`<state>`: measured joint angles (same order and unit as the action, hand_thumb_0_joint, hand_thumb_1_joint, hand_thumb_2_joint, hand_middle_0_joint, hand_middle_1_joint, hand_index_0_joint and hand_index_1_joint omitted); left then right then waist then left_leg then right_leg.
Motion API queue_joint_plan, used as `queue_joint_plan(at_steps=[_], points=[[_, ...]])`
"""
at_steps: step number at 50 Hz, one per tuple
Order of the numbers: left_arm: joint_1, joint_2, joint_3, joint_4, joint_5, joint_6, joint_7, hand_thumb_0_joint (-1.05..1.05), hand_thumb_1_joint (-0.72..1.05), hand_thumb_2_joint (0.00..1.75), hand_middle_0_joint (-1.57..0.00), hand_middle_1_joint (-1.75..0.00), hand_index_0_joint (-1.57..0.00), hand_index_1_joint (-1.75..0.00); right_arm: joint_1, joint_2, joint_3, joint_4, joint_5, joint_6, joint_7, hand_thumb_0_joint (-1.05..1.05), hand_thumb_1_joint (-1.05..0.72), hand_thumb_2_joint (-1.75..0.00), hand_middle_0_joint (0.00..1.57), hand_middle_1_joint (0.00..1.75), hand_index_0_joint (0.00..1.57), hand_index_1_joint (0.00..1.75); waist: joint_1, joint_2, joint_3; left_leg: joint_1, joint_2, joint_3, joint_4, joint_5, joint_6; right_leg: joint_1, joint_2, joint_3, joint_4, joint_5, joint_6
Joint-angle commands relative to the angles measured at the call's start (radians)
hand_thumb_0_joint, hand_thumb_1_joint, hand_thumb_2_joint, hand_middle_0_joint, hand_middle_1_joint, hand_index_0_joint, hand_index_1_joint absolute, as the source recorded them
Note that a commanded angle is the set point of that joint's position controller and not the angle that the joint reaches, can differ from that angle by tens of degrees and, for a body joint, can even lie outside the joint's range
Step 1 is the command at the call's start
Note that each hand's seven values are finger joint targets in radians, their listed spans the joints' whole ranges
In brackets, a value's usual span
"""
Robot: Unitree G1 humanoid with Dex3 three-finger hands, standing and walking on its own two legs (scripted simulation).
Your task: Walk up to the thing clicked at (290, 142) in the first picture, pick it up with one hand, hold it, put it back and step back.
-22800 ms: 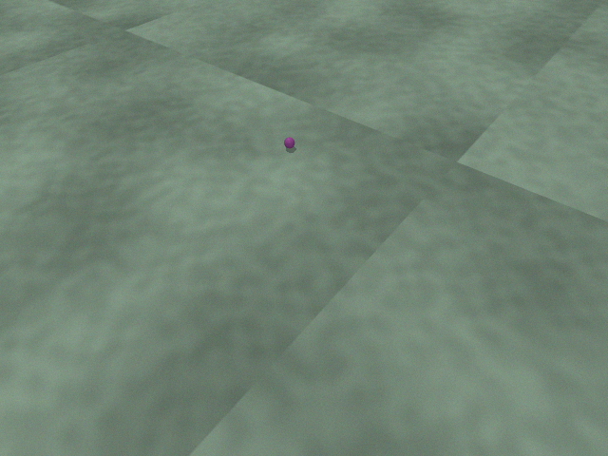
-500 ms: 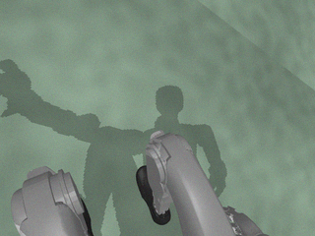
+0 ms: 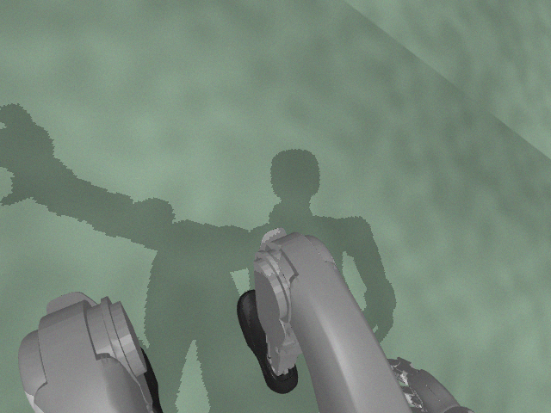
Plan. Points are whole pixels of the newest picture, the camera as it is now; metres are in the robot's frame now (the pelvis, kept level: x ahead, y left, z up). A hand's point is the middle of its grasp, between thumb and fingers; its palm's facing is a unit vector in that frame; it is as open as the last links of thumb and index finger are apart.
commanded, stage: rise first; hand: left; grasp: from above
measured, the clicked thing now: out of the picture +0.52 +0.35 -0.30
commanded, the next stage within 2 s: approach in 1.98 s
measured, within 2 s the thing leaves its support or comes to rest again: neither
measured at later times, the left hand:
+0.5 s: hand out of the picture +0.48 +0.38 -0.18, palm faces -0.46 -0.10 -0.88, open 14.4 cm
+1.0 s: hand out of the picture +0.49 +0.38 -0.18, palm faces -0.45 -0.11 -0.88, open 14.4 cm
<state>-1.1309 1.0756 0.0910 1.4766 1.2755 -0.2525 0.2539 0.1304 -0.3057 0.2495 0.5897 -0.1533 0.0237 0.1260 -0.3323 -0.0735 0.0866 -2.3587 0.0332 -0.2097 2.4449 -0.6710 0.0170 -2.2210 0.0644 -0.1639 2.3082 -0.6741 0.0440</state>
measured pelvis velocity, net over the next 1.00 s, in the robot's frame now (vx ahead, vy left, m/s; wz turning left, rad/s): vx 0.00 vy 0.00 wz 0.00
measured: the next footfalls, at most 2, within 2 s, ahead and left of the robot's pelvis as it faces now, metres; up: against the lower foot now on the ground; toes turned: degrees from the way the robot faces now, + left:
none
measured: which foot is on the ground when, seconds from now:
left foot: down 0.00-1.00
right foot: down 0.00-1.00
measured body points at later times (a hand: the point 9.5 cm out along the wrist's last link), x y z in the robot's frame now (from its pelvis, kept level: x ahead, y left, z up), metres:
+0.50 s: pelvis +0.00 +0.00 +0.00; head +0.27 +0.12 +0.34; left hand +0.50 +0.38 -0.13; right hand +0.06 -0.26 -0.07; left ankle +0.07 +0.13 -0.29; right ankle +0.11 -0.12 -0.29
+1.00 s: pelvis +0.00 +0.00 +0.00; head +0.27 +0.12 +0.34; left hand +0.51 +0.38 -0.13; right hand +0.06 -0.26 -0.07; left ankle +0.07 +0.13 -0.29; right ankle +0.11 -0.12 -0.29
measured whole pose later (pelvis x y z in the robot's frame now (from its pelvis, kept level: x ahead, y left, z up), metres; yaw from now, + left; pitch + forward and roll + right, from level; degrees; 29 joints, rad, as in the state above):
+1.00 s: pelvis +0.00 +0.00 +0.00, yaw +0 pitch +32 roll -14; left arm -1.14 1.08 0.08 1.46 1.27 -0.24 0.25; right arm 0.14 -0.31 0.25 0.58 -0.15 0.02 0.12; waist -0.34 -0.08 0.09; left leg -2.37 0.03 -0.21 2.45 -0.67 0.02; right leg -2.22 0.06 -0.17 2.31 -0.67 0.05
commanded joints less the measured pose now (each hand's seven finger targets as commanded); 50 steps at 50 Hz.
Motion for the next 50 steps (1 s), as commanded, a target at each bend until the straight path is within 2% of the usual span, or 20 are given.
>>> queue_joint_plan(at_steps=[1, 3, 8, 10, 12, 13, 16, 18, 20, 22, 31, 34, 35, 38, 39, 40, 41, 43, 45, 50], points=[[-0.296, 0.285, 0.036, -0.174, -0.024, 0.007, 0.04, 0.0, -0.61, 1.07, -0.07, -0.99, -0.04, -1.01, 0.216, -0.288, -0.09, 0.004, -0.006, 0.001, -0.013, 0.0, -0.9, -0.9, 0.2, 0.3, 0.2, 0.3, -0.019, 0.499, -0.73, 0.594, 0.017, 0.077, -0.226, 0.236, 0.01, 0.335, 0.027, -0.055, -0.214, 0.267, -0.065], [-0.262, 0.253, 0.022, -0.128, -0.027, 0.014, 0.036, 0.0, -0.61, 1.07, -0.07, -0.99, -0.04, -1.01, 0.213, -0.291, -0.095, 0.008, -0.004, 0.001, -0.013, 0.0, -0.9, -0.9, 0.2, 0.3, 0.2, 0.3, -0.022, 0.492, -0.678, 0.581, 0.017, 0.071, -0.237, 0.218, 0.005, 0.291, 0.026, -0.06, -0.213, 0.246, -0.071], [-0.297, 0.282, 0.034, -0.187, -0.027, 0.01, 0.033, 0.0, -0.61, 1.08, -0.07, -0.98, -0.04, -1.01, 0.215, -0.293, -0.096, 0.001, 0.0, 0.005, -0.013, 0.0, -0.9, -0.9, 0.2, 0.3, 0.2, 0.3, -0.012, 0.528, -0.725, 0.62, 0.017, 0.061, -0.247, 0.241, 0.001, 0.295, 0.022, -0.061, -0.199, 0.262, -0.073], [-0.3, 0.242, 0.016, -0.166, -0.033, 0.009, 0.03, 0.0, -0.61, 1.07, -0.07, -0.98, -0.04, -1.01, 0.218, -0.3, -0.097, 0.003, -0.004, 0.005, -0.015, 0.0, -0.9, -0.9, 0.2, 0.3, 0.2, 0.3, -0.035, 0.507, -0.675, 0.596, 0.016, 0.057, -0.244, 0.224, 0.0, 0.268, 0.021, -0.066, -0.205, 0.247, -0.077], [-0.287, 0.254, 0.021, -0.154, -0.03, 0.007, 0.031, 0.0, -0.61, 1.07, -0.07, -0.97, -0.04, -1.0, 0.227, -0.296, -0.092, 0.008, -0.004, 0.004, -0.015, 0.0, -0.9, -0.9, 0.2, 0.3, 0.2, 0.3, -0.036, 0.494, -0.678, 0.588, 0.015, 0.064, -0.235, 0.227, 0.004, 0.297, 0.022, -0.063, -0.209, 0.253, -0.071], [-0.307, 0.284, 0.033, -0.185, -0.023, 0.003, 0.034, 0.0, -0.61, 1.07, -0.07, -0.97, -0.05, -1.0, 0.228, -0.298, -0.091, 0.007, -0.005, 0.005, -0.016, 0.0, -0.9, -0.9, 0.2, 0.3, 0.2, 0.3, -0.024, 0.507, -0.71, 0.591, 0.016, 0.069, -0.234, 0.234, 0.004, 0.314, 0.023, -0.063, -0.209, 0.261, -0.07], [-0.3, 0.27, 0.023, -0.146, -0.023, 0.003, 0.037, 0.0, -0.61, 1.07, -0.07, -0.98, -0.04, -1.01, 0.219, -0.296, -0.09, 0.001, -0.005, 0.006, -0.017, 0.0, -0.9, -0.9, 0.2, 0.3, 0.2, 0.3, -0.031, 0.492, -0.685, 0.563, 0.014, 0.071, -0.234, 0.201, 0.006, 0.299, 0.024, -0.062, -0.214, 0.235, -0.072], [-0.289, 0.26, 0.015, -0.137, -0.021, 0.004, 0.039, 0.0, -0.61, 1.08, -0.07, -0.97, -0.04, -1.01, 0.213, -0.292, -0.089, 0.007, -0.003, 0.007, -0.018, 0.0, -0.9, -0.9, 0.2, 0.3, 0.2, 0.3, -0.02, 0.509, -0.684, 0.573, 0.015, 0.068, -0.246, 0.187, 0.004, 0.283, 0.025, -0.062, -0.207, 0.225, -0.073], [-0.279, 0.26, 0.021, -0.144, -0.019, 0.005, 0.039, 0.0, -0.61, 1.08, -0.07, -0.97, -0.04, -1.0, 0.221, -0.296, -0.092, 0.005, -0.004, 0.003, -0.017, 0.0, -0.9, -0.9, 0.2, 0.3, 0.2, 0.3, -0.02, 0.527, -0.684, 0.609, 0.016, 0.058, -0.253, 0.216, -0.003, 0.273, 0.022, -0.068, -0.198, 0.242, -0.075], [-0.291, 0.244, 0.012, -0.141, -0.016, 0.006, 0.038, 0.0, -0.61, 1.08, -0.07, -0.98, -0.03, -1.01, 0.221, -0.299, -0.095, 0.004, -0.007, 0.003, -0.017, 0.0, -0.9, -0.9, 0.2, 0.3, 0.2, 0.3, -0.037, 0.502, -0.678, 0.596, 0.015, 0.06, -0.235, 0.226, 0.001, 0.268, 0.022, -0.068, -0.205, 0.248, -0.076], [-0.3, 0.286, 0.029, -0.163, -0.015, 0.014, 0.045, 0.0, -0.61, 1.09, -0.07, -0.97, -0.03, -1.01, 0.213, -0.293, -0.087, 0.001, -0.004, 0.001, -0.016, 0.0, -0.9, -0.9, 0.2, 0.3, 0.2, 0.3, -0.015, 0.531, -0.712, 0.589, 0.015, 0.073, -0.24, 0.219, 0.003, 0.305, 0.026, -0.059, -0.204, 0.251, -0.073], [-0.303, 0.252, 0.014, -0.163, -0.025, 0.018, 0.036, 0.0, -0.61, 1.09, -0.07, -0.97, -0.03, -1.0, 0.222, -0.29, -0.091, 0.004, -0.004, -0.001, -0.015, 0.0, -0.9, -0.9, 0.2, 0.3, 0.2, 0.3, -0.028, 0.495, -0.7, 0.576, 0.015, 0.073, -0.231, 0.213, 0.008, 0.303, 0.026, -0.057, -0.213, 0.247, -0.071], [-0.29, 0.27, 0.02, -0.157, -0.025, 0.018, 0.038, 0.0, -0.61, 1.08, -0.07, -0.97, -0.04, -1.01, 0.218, -0.288, -0.089, 0.004, -0.002, 0.0, -0.015, 0.0, -0.9, -0.9, 0.2, 0.3, 0.2, 0.3, -0.024, 0.504, -0.71, 0.569, 0.015, 0.078, -0.236, 0.214, 0.008, 0.326, 0.028, -0.055, -0.213, 0.25, -0.068], [-0.279, 0.256, 0.017, -0.14, -0.026, 0.02, 0.035, 0.0, -0.61, 1.08, -0.07, -0.97, -0.04, -1.0, 0.216, -0.297, -0.093, 0.0, -0.004, 0.0, -0.018, 0.0, -0.9, -0.9, 0.2, 0.3, 0.2, 0.3, -0.024, 0.481, -0.668, 0.554, 0.014, 0.07, -0.237, 0.192, 0.004, 0.29, 0.025, -0.063, -0.214, 0.227, -0.075], [-0.292, 0.26, 0.017, -0.148, -0.025, 0.018, 0.032, 0.0, -0.61, 1.07, -0.07, -0.97, -0.04, -1.0, 0.222, -0.298, -0.092, 0.001, -0.004, -0.001, -0.017, 0.0, -0.9, -0.9, 0.2, 0.3, 0.2, 0.3, -0.034, 0.492, -0.665, 0.565, 0.014, 0.064, -0.238, 0.198, 0.002, 0.284, 0.023, -0.063, -0.211, 0.228, -0.077], [-0.31, 0.276, 0.021, -0.179, -0.024, 0.014, 0.031, 0.0, -0.61, 1.08, -0.07, -0.97, -0.04, -1.0, 0.22, -0.291, -0.087, 0.003, -0.004, 0.0, -0.018, 0.0, -0.9, -0.9, 0.2, 0.3, 0.2, 0.3, -0.021, 0.503, -0.711, 0.58, 0.017, 0.071, -0.234, 0.212, 0.006, 0.316, 0.027, -0.06, -0.211, 0.245, -0.07], [-0.322, 0.288, 0.029, -0.191, -0.024, 0.012, 0.033, 0.0, -0.61, 1.08, -0.07, -0.97, -0.03, -1.01, 0.218, -0.301, -0.091, -0.003, -0.003, 0.001, -0.019, 0.0, -0.9, -0.9, 0.2, 0.3, 0.2, 0.3, -0.024, 0.506, -0.716, 0.576, 0.014, 0.07, -0.229, 0.218, 0.004, 0.309, 0.025, -0.062, -0.21, 0.248, -0.074], [-0.288, 0.268, 0.024, -0.179, -0.024, 0.015, 0.032, 0.0, -0.61, 1.07, -0.06, -0.98, -0.04, -1.01, 0.215, -0.295, -0.091, -0.005, -0.004, 0.0, -0.02, 0.0, -0.9, -0.9, 0.2, 0.3, 0.2, 0.3, -0.014, 0.509, -0.71, 0.595, 0.016, 0.069, -0.233, 0.23, 0.002, 0.303, 0.024, -0.062, -0.205, 0.253, -0.075], [-0.292, 0.244, 0.014, -0.151, -0.025, 0.015, 0.029, 0.0, -0.61, 1.07, -0.07, -0.98, -0.04, -1.01, 0.228, -0.295, -0.092, 0.0, -0.006, -0.002, -0.018, 0.0, -0.9, -0.9, 0.2, 0.3, 0.2, 0.3, -0.04, 0.492, -0.677, 0.577, 0.015, 0.067, -0.226, 0.226, 0.004, 0.294, 0.024, -0.064, -0.212, 0.25, -0.073], [-0.283, 0.272, 0.033, -0.169, -0.021, 0.016, 0.026, 0.0, -0.61, 1.07, -0.07, -0.98, -0.04, -1.01, 0.227, -0.315, -0.096, -0.008, -0.007, -0.001, -0.02, 0.0, -0.9, -0.9, 0.2, 0.3, 0.2, 0.3, -0.024, 0.529, -0.676, 0.628, 0.014, 0.049, -0.238, 0.262, -0.008, 0.262, 0.017, -0.071, -0.198, 0.257, -0.083]])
